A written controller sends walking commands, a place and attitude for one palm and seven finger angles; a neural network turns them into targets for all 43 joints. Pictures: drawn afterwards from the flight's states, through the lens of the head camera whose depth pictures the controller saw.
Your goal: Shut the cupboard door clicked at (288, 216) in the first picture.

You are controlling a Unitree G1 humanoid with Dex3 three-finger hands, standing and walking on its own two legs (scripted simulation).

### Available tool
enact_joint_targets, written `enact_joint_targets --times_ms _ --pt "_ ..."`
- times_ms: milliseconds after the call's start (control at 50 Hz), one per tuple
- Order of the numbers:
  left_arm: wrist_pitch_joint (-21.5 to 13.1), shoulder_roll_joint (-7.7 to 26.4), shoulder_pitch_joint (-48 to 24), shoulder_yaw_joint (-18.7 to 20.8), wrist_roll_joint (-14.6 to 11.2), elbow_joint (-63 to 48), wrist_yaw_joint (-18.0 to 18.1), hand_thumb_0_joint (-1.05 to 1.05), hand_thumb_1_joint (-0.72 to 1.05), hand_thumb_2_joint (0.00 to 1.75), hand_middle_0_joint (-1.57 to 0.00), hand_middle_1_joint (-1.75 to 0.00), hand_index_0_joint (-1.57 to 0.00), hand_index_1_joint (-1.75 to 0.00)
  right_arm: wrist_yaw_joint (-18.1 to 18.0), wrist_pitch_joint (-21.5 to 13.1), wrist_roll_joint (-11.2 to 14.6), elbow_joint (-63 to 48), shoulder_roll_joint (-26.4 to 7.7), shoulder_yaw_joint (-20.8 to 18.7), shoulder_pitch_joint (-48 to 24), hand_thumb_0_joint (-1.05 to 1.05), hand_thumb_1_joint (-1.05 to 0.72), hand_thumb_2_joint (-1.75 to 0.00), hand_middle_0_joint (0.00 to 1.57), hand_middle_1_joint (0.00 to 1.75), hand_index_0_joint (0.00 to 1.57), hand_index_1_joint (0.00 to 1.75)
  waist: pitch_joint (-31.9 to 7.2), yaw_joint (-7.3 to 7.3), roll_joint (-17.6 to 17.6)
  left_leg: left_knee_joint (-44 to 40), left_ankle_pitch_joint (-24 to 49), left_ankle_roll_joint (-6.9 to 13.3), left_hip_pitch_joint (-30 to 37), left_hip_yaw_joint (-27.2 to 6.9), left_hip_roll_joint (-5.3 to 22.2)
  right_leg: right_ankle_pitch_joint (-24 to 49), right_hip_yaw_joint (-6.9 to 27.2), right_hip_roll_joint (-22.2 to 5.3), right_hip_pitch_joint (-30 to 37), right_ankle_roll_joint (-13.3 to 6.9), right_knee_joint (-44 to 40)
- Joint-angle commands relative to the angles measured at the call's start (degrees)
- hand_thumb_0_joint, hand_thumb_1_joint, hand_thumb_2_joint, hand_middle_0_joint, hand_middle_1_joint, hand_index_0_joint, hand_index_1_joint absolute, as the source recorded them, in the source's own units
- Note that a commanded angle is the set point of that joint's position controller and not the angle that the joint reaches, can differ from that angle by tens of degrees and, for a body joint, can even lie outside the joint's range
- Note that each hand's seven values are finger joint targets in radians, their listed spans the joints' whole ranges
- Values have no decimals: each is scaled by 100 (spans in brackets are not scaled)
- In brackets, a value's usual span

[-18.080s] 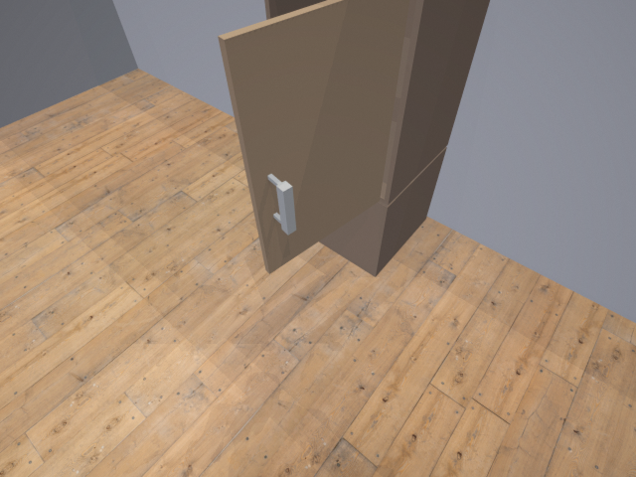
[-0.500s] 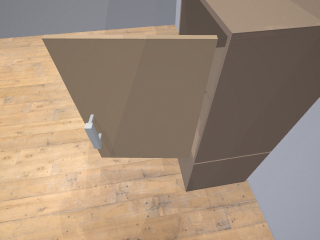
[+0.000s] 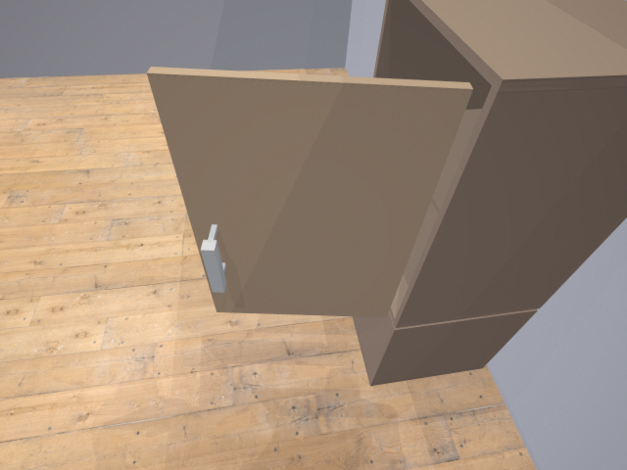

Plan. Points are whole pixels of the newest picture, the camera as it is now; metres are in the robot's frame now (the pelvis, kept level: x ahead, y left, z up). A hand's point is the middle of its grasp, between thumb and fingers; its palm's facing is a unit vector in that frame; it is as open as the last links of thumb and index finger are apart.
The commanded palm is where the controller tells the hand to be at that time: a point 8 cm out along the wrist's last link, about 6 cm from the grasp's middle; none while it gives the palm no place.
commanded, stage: shuffle to correct the standing spot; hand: left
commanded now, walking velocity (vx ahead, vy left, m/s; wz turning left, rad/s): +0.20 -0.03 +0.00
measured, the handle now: (216, 258) +0.49 +0.21 -0.10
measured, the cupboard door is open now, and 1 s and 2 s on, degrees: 80 80 80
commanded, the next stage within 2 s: come to a stop and stand still in 0.04 s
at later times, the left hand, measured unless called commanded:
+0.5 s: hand out of the picture +0.04 +0.17 -0.19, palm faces +0.01 -0.99 -0.17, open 7.3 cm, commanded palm none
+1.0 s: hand out of the picture -0.03 +0.19 -0.17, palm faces +0.02 -0.97 -0.25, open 7.3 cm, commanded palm none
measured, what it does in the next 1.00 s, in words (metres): shifts its weight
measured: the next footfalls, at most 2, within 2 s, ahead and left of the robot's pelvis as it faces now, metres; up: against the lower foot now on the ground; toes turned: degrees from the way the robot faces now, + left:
right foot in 1.40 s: -0.14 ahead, -0.09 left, +0.00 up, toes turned -3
left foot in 1.54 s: -0.02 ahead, +0.08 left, +0.00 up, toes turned -1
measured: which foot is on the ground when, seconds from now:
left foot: down 0.00-1.00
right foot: down 0.00-1.00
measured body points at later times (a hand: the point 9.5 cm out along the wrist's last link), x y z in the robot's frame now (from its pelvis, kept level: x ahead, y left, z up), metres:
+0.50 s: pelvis +0.03 +0.01 +0.00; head +0.07 +0.03 +0.45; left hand +0.04 +0.22 -0.17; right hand +0.05 -0.22 -0.15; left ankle +0.02 +0.05 -0.74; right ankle +0.00 -0.12 -0.74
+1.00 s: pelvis -0.06 +0.00 +0.00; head -0.07 +0.00 +0.45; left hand -0.03 +0.25 -0.15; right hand +0.00 -0.25 -0.15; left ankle +0.02 +0.05 -0.73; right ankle -0.01 -0.11 -0.74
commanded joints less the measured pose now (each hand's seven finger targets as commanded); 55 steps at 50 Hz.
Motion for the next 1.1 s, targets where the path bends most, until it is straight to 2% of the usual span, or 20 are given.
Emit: enact_joint_targets --times_ms 0,60,140,200,260,320,420,560,580,600,620,640,680,740,780,820,900,1000,1040,1080 --pt "-33 351 452 36 14 -63 -22 0 90 90 -20 -30 -20 -30 -67 -75 31 -154 -788 -146 270 0 -90 -90 20 30 20 30 166 16 285 -1182 -1649 -121 -136 -1484 1145 -686 308 -320 -84 -242 -38" --pt "2 264 511 22 66 -31 -54 0 90 90 -20 -30 -20 -30 -71 -26 24 -126 -888 -192 246 0 -90 -90 20 30 20 30 611 20 285 -1440 -2538 45 -364 -1798 1349 -1003 155 -175 -418 -225 263" --pt "-35 152 577 17 53 29 -80 0 90 90 -20 -30 -20 -30 -88 -60 33 -54 -824 -190 268 0 -90 -90 20 30 20 30 651 22 195 -1263 -2013 140 -224 -1745 1367 -707 222 -169 -475 -248 228" --pt "-88 132 583 -6 -1 117 -31 0 90 90 -20 -30 -20 -30 -139 -155 68 12 -612 -111 315 0 -90 -90 20 30 20 30 420 16 94 -803 198 35 168 -1451 1259 99 394 -312 -253 -231 -73" --pt "-123 172 785 -28 -78 275 55 0 90 90 -20 -30 -20 -30 -210 -247 103 82 -553 -59 336 0 -90 -90 20 30 20 30 -70 13 -49 -87 3096 -187 676 -912 1022 1860 580 -513 246 -165 -49" --pt "-95 352 726 20 -90 169 120 0 90 90 -20 -30 -20 -30 -258 -235 139 68 -623 -115 340 0 -90 -90 20 30 20 30 -270 -20 88 52 4093 -273 957 -844 1038 2602 588 -578 346 -107 132" --pt "20 421 496 111 -75 -101 152 0 90 90 -20 -30 -20 -30 -272 -131 129 -51 -717 -220 193 0 -90 -90 20 30 20 30 -241 -9 273 117 4618 -136 1148 -968 1250 1621 552 -498 -44 -71 388" --pt "64 504 270 116 -40 -249 105 0 90 90 -20 -30 -20 -30 -165 -66 89 -248 -672 -231 -241 0 -90 -90 20 30 20 30 -149 47 50 -128 1991 -183 439 -982 1053 1258 853 -631 154 -173 75" --pt "15 634 284 131 27 -265 275 0 90 90 -20 -30 -20 -30 -132 -65 187 -650 -1062 -268 -330 0 -90 -90 20 30 20 30 -270 -42 422 499 4202 -415 846 -1034 1371 1122 511 -519 -349 -7 412" --pt "-51 781 333 153 -12 -418 274 0 90 90 -20 -30 -20 -30 -122 -110 142 -799 -1091 -246 -350 0 -90 -90 20 30 20 30 -444 38 910 603 5203 -493 910 -1121 1372 905 453 -512 -188 -73 405" --pt "-42 743 303 151 -60 -426 227 0 90 90 -20 -30 -20 -30 -126 -153 112 -703 -986 -288 -168 0 -90 -90 20 30 20 30 -749 17 1039 345 5265 -558 1064 -1253 1356 462 400 -406 -27 -220 747" --pt "-31 671 305 134 -87 -471 205 0 90 90 -20 -30 -20 -30 -130 -136 85 -734 -1004 -279 -194 0 -90 -90 20 30 20 30 -907 55 694 292 4989 -383 1211 -1307 1444 -205 347 -333 -68 -214 677" --pt "0 636 181 120 -66 -535 147 0 90 90 -20 -30 -20 -30 -119 -85 91 -900 -1028 -292 -467 0 -90 -90 20 30 20 30 -600 98 199 130 2569 -143 610 -1254 1317 -55 474 -374 27 -207 199" --pt "-11 813 -173 108 -5 -677 47 0 90 90 -20 -30 -20 -30 -29 12 56 -1008 -1050 -314 -606 0 -90 -90 20 30 20 30 584 -49 -363 -405 -880 -242 -364 -1208 918 -870 1001 -596 -596 -411 -365" --pt "-3 948 -272 158 27 -780 19 0 90 90 -20 -30 -20 -30 18 39 10 -987 -1215 -384 -458 0 -90 -90 20 30 20 30 824 -122 -242 -633 -1672 -260 -520 -1285 892 -1614 1044 -513 -1045 -417 -408" --pt "6 983 -75 171 33 -806 9 0 90 90 -20 -30 -20 -30 40 53 -2 -977 -1202 -379 -461 0 -90 -90 20 30 20 30 748 -57 61 -780 -1972 -232 -671 -1308 922 -1646 986 -440 -941 -369 -365" --pt "47 1007 258 232 46 -804 -6 0 90 90 -20 -30 -20 -30 59 97 -22 -984 -1180 -402 -362 0 -90 -90 20 30 20 30 504 14 -236 -556 -1928 -269 -816 -1047 731 -1906 1042 -435 -841 -371 -468" --pt "54 1270 -611 375 10 -1078 12 0 90 90 -20 -30 -20 -30 8 197 -10 -676 -939 -464 530 0 -90 -90 20 30 20 30 -102 -490 -744 1722 -834 -483 874 -269 205 -2545 1612 -1221 -2339 -738 -1464" --pt "59 1365 -974 434 10 -1172 37 0 90 90 -20 -30 -20 -30 19 144 9 -554 -1001 -488 809 0 -90 -90 20 30 20 30 78 -594 -691 1601 -746 -437 977 -365 377 -2350 1338 -1149 -2551 -663 -1296" --pt "87 1258 -815 377 7 -1094 7 0 90 90 -20 -30 -20 -30 40 70 4 -561 -1021 -465 823 0 -90 -90 20 30 20 30 541 -482 -125 458 -1433 -346 511 -833 609 -2522 1101 -780 -2606 -491 -558"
